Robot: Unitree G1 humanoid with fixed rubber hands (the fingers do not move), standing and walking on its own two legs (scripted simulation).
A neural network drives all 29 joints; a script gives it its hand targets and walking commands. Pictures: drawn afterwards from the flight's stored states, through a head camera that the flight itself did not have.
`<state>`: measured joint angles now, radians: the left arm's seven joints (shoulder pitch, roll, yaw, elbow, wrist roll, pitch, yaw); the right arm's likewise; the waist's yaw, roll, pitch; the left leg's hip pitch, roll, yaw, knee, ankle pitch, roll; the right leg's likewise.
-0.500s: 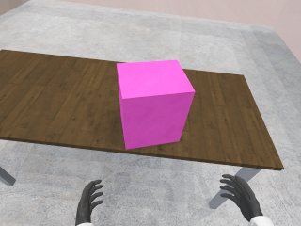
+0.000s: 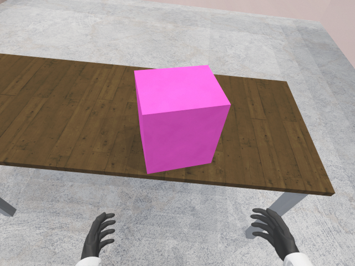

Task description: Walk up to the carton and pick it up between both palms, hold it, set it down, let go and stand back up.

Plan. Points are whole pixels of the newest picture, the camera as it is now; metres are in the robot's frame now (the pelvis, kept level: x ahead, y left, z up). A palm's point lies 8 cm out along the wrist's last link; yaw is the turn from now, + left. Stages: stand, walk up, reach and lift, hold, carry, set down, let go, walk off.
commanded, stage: set down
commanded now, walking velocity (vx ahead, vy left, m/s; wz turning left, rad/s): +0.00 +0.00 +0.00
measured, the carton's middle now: (176, 121) +0.53 +0.02 +0.01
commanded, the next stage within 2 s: let go in 0.58 s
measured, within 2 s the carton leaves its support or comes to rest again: neither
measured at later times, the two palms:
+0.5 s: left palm out of the picture +0.15 +0.21 -0.06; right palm (287, 265) +0.17 -0.23 -0.05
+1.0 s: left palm (80, 251) +0.19 +0.22 -0.09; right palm (271, 259) +0.19 -0.21 -0.07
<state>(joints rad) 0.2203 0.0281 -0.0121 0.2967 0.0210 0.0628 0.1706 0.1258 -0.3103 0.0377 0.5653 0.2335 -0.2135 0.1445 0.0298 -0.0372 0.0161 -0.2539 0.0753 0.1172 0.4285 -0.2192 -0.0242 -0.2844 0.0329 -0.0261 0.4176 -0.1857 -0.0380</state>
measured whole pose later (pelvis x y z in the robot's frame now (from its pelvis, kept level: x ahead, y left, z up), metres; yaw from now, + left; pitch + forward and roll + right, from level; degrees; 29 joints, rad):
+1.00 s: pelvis +0.02 +0.01 +0.00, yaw -1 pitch +3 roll +0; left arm 0.19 0.13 0.03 0.36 0.02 0.15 0.05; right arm 0.19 -0.22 0.01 0.61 0.05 -0.22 0.05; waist 0.03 -0.04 0.10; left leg -0.21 0.07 0.13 0.43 -0.26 -0.01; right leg -0.24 0.03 0.00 0.41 -0.22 -0.02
